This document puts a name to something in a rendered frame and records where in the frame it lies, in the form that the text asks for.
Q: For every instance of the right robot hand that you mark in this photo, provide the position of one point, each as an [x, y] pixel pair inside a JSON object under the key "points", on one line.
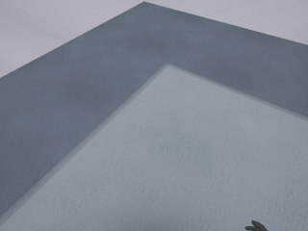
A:
{"points": [[257, 226]]}

